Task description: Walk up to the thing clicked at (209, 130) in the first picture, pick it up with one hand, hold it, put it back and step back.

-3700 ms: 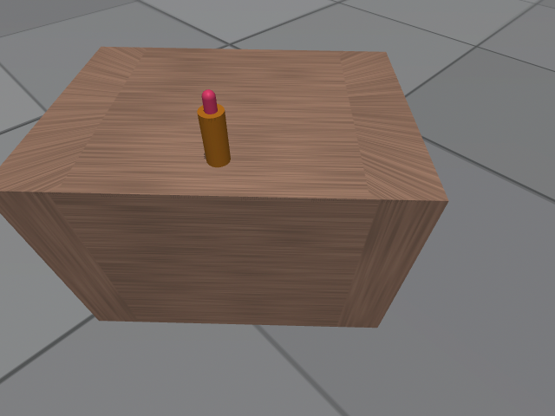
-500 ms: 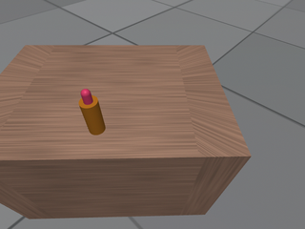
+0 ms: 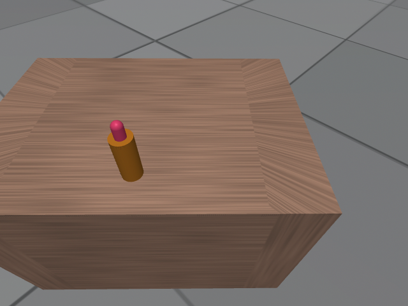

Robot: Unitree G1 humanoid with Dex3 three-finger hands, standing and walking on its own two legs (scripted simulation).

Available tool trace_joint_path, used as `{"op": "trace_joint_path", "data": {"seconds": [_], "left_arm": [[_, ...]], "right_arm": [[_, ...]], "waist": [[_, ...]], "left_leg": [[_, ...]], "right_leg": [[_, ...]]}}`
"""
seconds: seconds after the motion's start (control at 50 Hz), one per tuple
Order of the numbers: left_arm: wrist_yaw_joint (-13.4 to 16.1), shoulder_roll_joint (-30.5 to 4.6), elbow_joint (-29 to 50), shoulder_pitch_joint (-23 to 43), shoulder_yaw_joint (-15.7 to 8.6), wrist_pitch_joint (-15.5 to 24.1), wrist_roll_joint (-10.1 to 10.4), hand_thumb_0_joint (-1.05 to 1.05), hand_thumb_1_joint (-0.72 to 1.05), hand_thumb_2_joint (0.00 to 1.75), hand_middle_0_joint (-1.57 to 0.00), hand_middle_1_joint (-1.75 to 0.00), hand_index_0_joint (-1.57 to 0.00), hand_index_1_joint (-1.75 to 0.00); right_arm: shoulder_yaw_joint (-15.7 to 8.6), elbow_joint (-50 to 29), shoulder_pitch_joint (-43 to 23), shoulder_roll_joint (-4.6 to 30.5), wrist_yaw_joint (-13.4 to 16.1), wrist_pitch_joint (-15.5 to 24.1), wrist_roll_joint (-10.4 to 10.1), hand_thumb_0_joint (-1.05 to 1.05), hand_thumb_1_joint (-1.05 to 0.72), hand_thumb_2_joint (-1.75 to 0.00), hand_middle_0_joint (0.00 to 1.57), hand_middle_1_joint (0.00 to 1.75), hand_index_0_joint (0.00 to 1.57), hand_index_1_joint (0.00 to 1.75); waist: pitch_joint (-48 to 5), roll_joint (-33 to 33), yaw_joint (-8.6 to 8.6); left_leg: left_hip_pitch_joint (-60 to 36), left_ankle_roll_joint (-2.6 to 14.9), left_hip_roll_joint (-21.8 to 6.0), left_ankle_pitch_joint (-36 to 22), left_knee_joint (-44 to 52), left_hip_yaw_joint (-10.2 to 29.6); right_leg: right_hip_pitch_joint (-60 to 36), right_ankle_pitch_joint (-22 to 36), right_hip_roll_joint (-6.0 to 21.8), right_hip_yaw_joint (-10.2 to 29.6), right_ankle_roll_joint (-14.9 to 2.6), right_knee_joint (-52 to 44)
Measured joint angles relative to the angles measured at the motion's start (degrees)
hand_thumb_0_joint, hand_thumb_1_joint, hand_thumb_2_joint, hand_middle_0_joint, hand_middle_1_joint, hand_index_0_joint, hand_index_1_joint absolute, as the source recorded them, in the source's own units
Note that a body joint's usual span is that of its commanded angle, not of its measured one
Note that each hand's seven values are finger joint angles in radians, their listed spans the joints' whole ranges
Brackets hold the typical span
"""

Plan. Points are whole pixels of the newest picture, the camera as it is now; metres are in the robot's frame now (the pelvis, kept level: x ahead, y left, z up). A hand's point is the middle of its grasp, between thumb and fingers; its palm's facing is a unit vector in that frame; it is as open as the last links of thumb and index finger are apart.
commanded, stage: walk up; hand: left
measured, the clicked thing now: (124, 150) +0.48 +0.20 +0.01
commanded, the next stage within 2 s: stand in 0.22 s
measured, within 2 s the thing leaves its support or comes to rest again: neither
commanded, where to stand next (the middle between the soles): +0.05 +0.00 m, yaw -1 degrees
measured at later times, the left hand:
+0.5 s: hand out of the picture +0.08 +0.25 -0.16, palm faces -0.01 -0.94 -0.33, open 7.4 cm
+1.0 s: hand out of the picture +0.09 +0.25 -0.16, palm faces -0.02 -0.94 -0.33, open 7.4 cm
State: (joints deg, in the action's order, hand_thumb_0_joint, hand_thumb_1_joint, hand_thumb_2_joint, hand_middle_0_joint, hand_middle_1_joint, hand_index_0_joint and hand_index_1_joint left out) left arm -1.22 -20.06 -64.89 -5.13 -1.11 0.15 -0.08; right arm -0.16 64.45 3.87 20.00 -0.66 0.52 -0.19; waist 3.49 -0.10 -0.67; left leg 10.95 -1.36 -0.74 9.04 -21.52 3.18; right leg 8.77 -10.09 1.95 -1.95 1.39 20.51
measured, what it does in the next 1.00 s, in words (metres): stands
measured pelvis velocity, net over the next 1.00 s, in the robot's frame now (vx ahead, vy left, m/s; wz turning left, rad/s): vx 0.02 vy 0.00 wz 0.00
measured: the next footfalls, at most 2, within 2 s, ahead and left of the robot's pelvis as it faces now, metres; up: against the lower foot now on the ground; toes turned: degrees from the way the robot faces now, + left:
none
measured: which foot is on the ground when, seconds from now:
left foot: down 0.00-1.00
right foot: down 0.00-1.00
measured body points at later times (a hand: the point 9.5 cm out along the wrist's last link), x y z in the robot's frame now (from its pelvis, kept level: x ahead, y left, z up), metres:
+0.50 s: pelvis +0.01 +0.00 +0.00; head +0.01 +0.00 +0.45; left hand +0.08 +0.30 -0.13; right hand +0.09 -0.30 -0.13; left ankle +0.03 +0.13 -0.75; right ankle +0.01 -0.14 -0.75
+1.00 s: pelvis +0.02 +0.00 +0.00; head +0.03 +0.00 +0.45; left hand +0.09 +0.30 -0.13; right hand +0.09 -0.31 -0.13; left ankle +0.03 +0.13 -0.75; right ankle +0.01 -0.14 -0.75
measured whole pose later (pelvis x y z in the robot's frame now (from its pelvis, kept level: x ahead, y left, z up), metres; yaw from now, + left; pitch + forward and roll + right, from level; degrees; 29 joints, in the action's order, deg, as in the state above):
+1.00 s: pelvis +0.02 +0.00 +0.00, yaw +0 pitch -2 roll +0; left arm -0.9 -20.5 -65.0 -6.9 -0.1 0.9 -0.3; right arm 0.6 64.5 6.9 20.4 -0.5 0.5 0.2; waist 2.6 0.0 -0.2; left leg 8.0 -1.6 -0.9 9.8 -19.6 3.0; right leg 6.1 -11.0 1.8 -1.9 1.3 19.0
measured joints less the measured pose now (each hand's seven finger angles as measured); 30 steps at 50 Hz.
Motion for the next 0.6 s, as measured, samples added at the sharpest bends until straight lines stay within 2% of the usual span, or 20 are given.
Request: {"op": "trace_joint_path", "data": {"seconds": [0.6], "left_arm": [[0.2,-0.2,-0.6,-2.0,0.8,0.8,-0.3,0.01,0.9,0.9,-0.21,-0.3,-0.2,-0.3]], "right_arm": [[0.4,0.3,2.8,0.2,0.1,0.1,0.5,0.01,-0.9,-0.9,0.2,0.3,0.2,0.3]], "waist": [[-1.1,-0.2,0.31]], "left_leg": [[-2.7,-0.25,-0.2,0.3,1.7,-0.2]], "right_leg": [[-2.4,-0.5,-0.1,0.1,-0.15,-1.2]]}}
